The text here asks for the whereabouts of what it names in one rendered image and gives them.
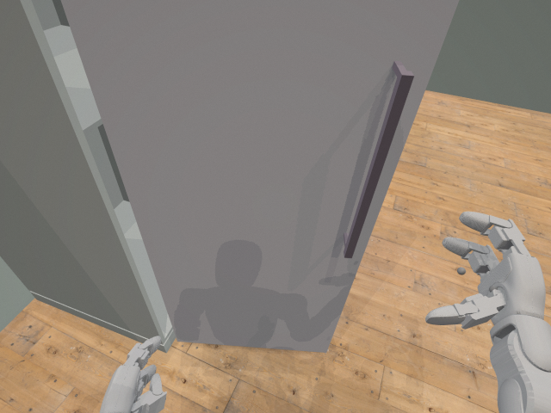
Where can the left robot hand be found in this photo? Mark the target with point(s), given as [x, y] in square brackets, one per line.
[128, 382]

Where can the fridge door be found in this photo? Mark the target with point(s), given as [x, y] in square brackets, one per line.
[243, 131]

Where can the robot right forearm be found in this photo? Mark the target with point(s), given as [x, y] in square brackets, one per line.
[521, 359]

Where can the handle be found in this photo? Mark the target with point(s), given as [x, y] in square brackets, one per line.
[394, 110]

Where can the right robot hand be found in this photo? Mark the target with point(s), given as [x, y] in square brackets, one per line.
[518, 277]

